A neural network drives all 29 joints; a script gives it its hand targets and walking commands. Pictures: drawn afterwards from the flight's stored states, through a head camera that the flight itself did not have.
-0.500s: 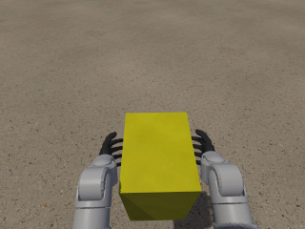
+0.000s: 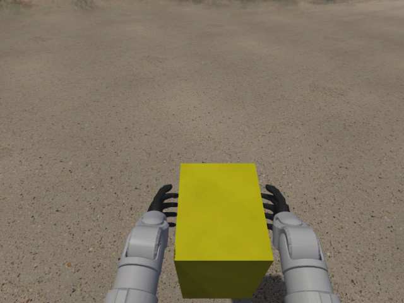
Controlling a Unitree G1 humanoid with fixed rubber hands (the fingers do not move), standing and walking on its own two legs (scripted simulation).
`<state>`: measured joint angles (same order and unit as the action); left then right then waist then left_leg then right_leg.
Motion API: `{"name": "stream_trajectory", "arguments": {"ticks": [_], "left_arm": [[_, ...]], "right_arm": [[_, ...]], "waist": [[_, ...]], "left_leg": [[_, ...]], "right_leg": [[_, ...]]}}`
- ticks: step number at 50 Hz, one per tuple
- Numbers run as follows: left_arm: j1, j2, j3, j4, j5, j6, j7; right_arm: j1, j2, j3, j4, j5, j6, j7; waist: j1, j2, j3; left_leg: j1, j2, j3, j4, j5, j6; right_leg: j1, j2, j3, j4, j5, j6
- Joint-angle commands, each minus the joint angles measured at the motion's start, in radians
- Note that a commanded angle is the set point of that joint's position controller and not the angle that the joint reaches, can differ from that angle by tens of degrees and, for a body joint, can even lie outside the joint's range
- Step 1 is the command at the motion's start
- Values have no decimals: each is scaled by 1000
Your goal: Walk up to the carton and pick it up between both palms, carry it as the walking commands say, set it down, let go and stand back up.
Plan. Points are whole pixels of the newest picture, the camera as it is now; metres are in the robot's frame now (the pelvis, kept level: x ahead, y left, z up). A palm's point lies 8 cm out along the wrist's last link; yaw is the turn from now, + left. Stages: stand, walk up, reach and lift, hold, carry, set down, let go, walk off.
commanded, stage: hold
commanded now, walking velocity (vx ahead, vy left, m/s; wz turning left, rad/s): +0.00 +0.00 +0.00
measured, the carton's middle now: (217, 233) +0.30 -0.05 -0.02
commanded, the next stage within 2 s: set down in 0.08 s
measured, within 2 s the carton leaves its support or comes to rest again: neither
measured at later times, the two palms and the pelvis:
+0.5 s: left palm (150, 227) +0.30 +0.09 +0.02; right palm (268, 224) +0.28 -0.16 +0.03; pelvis -0.04 -0.01 -0.01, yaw +2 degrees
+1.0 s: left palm (167, 239) +0.34 +0.06 -0.09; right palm (266, 245) +0.30 -0.18 -0.09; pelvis -0.02 +0.01 -0.04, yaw +0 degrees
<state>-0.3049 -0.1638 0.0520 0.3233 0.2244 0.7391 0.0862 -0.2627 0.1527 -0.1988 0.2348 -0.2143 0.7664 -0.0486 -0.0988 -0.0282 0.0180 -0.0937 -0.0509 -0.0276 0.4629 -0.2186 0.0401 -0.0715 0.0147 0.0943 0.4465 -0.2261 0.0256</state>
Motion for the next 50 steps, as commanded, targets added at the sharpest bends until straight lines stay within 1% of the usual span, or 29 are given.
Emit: {"name": "stream_trajectory", "arguments": {"ticks": [1, 4, 5, 6, 7, 8, 10, 12, 15, 18, 20, 23, 27, 30, 36, 41, 45, 50], "left_arm": [[-461, -1002, -385, -30, -200, -56, -250], [-551, -969, -306, 53, -172, -60, -275], [-563, -963, -256, 132, -159, -62, -302], [-611, -938, -208, 168, -136, -77, -314], [-664, -912, -174, 189, -120, -91, -323], [-705, -885, -131, 216, -103, -100, -328], [-758, -855, -50, 291, -70, -115, -331], [-785, -839, 16, 360, -34, -134, -332], [-815, -828, 87, 420, 6, -165, -329], [-837, -826, 120, 456, 31, -193, -320], [-845, -834, 123, 465, 40, -213, -312], [-840, -865, 109, 467, 51, -244, -291], [-815, -897, 72, 454, 61, -298, -256], [-786, -920, 27, 432, 60, -346, -227], [-713, -939, -53, 394, 56, -442, -184], [-637, -960, -109, 376, 59, -514, -162], [-595, -977, -159, 371, 57, -560, -152], [-576, -971, -192, 369, 61, -602, -146]], "right_arm": [[-486, 972, 431, 29, 221, -15, 230], [-576, 1026, 389, 115, 201, -7, 227], [-579, 1108, 380, 154, 180, -3, 218], [-617, 1118, 345, 194, 170, -13, 214], [-636, 1129, 310, 232, 160, -23, 209], [-644, 1128, 266, 278, 143, -32, 205], [-667, 1101, 184, 354, 106, -50, 194], [-704, 1069, 117, 409, 68, -73, 181], [-761, 1020, 39, 441, 18, -111, 164], [-795, 980, -13, 463, -27, -147, 151], [-801, 962, -36, 474, -51, -170, 147], [-786, 941, -53, 492, -77, -207, 150], [-760, 910, -54, 478, -98, -271, 167], [-743, 898, -27, 454, -101, -323, 186], [-688, 881, 33, 407, -105, -423, 220], [-644, 860, 98, 370, -102, -503, 238], [-622, 855, 154, 349, -91, -554, 246], [-601, 870, 204, 343, -73, -597, 240]], "waist": [[10, 18, -152], [32, -25, -129], [-8, -62, -92], [-4, -80, -71], [-5, -88, -64], [-4, -85, -60], [-7, -75, -55], [0, -61, -56], [4, -43, -69], [-3, -35, -87], [-10, -19, -106], [-18, 24, -138], [-37, 60, -203], [-36, 76, -256], [-30, 71, -354], [-21, 66, -468], [-28, 60, -566], [-26, 57, -652]], "left_leg": [[112, 11, -105, -71, 53, -13], [75, -5, -85, -68, -52, 4], [65, -25, -102, -67, -121, 22], [106, -45, -90, -45, -129, 21], [136, -57, -83, -22, -127, 19], [139, -60, -78, -12, -131, 17], [117, -54, -75, -4, -143, 14], [88, -48, -70, 2, -151, 14], [53, -39, -66, 9, -160, 17], [22, -31, -67, 13, -171, 20], [-9, -23, -72, 10, -173, 22], [-82, -6, -86, -2, -168, 25], [-130, -1, -105, 5, -130, 16], [-144, -4, -118, 16, -89, 5], [-167, -17, -122, 63, 7, -17], [-184, -26, -116, 139, 125, -36], [-204, -32, -121, 208, 214, -47], [-295, -51, -117, 289, 271, -49]], "right_leg": [[-98, 44, -3, -82, 46, -42], [-112, 31, 9, -114, -80, -33], [-80, -7, 14, -161, -154, -25], [-148, -32, 35, -197, -233, -36], [-196, -48, 50, -220, -281, -43], [-219, -51, 52, -227, -308, -45], [-217, -46, 46, -222, -331, -43], [-205, -38, 36, -205, -331, -41], [-197, -25, 21, -172, -318, -42], [-200, -11, 7, -134, -300, -44], [-196, 3, -9, -98, -267, -44], [-182, 29, -41, -26, -173, -46], [-216, 44, -48, 42, -92, -55], [-258, 54, -47, 80, -53, -58], [-379, 72, -38, 144, 11, -55], [-492, 88, -36, 213, 79, -49], [-571, 97, -38, 269, 141, -41], [-630, 109, -42, 336, 204, -30]]}}
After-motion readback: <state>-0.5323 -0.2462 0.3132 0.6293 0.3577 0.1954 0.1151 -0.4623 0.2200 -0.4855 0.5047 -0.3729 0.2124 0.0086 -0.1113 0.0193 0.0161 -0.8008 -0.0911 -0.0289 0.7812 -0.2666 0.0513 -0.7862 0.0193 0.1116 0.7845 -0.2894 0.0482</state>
